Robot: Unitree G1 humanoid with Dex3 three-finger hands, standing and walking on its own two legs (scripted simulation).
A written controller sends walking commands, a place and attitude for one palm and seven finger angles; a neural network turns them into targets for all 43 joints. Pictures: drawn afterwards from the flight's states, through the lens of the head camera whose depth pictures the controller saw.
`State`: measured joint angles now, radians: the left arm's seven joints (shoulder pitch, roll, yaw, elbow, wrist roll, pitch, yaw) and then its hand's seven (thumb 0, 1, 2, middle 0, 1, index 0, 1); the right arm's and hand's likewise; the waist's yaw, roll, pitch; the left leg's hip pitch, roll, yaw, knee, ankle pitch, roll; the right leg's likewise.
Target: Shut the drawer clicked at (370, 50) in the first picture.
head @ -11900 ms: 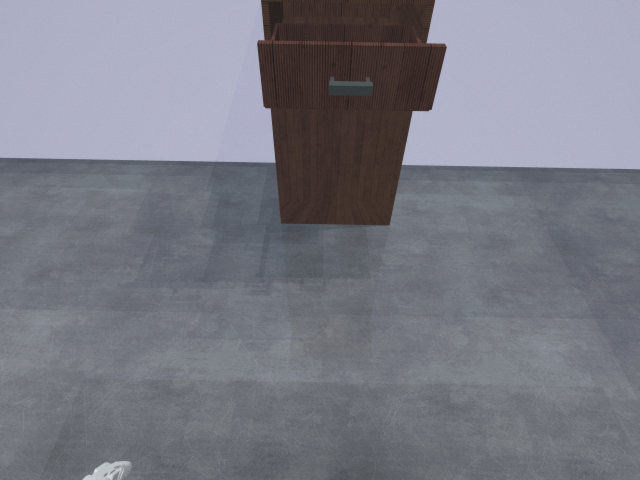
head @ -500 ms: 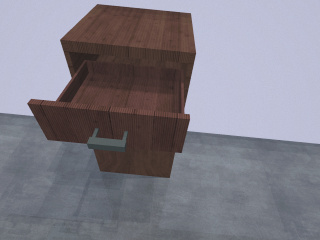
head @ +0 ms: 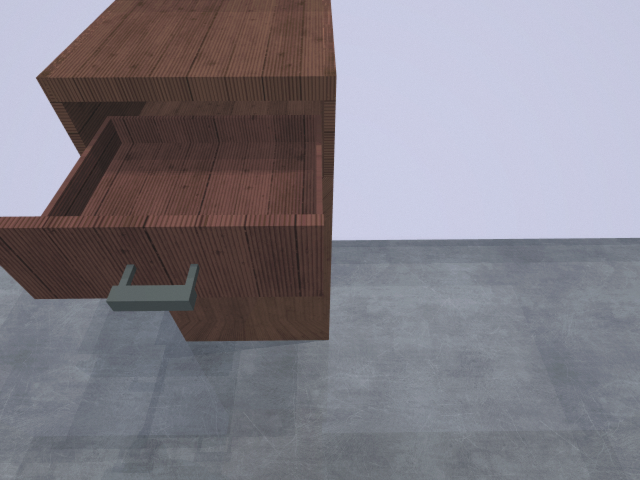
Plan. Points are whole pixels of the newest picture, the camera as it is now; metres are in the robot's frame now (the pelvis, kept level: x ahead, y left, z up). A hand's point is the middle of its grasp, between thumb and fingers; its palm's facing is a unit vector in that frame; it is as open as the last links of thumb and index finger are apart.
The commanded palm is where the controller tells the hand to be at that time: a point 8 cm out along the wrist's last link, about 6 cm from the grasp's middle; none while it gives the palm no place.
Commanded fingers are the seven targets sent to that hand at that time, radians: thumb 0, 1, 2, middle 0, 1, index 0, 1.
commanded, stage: look again from close up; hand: left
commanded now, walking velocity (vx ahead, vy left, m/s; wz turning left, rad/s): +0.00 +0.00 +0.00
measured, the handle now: (157, 284) +0.35 +0.23 +0.05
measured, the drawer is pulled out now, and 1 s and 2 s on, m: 0.29 0.29 0.29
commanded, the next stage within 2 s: shuffle to correct the standing spot in 0.24 s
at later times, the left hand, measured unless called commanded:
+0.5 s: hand out of the picture -0.06 +0.17 -0.17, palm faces +0.07 -0.98 -0.19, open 7.4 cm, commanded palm none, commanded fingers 0.00 0.90 0.90 -0.20 -0.30 -0.20 -0.30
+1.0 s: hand out of the picture +0.04 +0.20 -0.17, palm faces +0.10 -0.98 -0.15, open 7.4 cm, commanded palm none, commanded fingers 0.00 0.90 0.90 -0.20 -0.30 -0.20 -0.30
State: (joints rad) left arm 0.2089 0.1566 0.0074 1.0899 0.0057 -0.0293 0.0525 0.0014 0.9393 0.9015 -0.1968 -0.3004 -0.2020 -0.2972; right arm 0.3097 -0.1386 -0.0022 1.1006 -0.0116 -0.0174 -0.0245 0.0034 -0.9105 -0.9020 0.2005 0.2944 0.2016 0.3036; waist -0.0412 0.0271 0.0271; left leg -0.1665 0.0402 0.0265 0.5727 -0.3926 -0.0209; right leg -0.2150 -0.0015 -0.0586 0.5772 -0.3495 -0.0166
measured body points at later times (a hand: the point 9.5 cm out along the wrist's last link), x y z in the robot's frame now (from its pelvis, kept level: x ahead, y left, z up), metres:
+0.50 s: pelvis -0.03 +0.00 +0.01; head -0.03 -0.01 +0.46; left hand -0.06 +0.22 -0.15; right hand -0.03 -0.23 -0.15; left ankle -0.05 +0.13 -0.73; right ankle -0.03 -0.11 -0.73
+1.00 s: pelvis +0.06 +0.04 +0.00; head +0.06 +0.05 +0.45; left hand +0.03 +0.25 -0.16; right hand +0.06 -0.17 -0.15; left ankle +0.09 +0.16 -0.71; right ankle +0.00 -0.08 -0.73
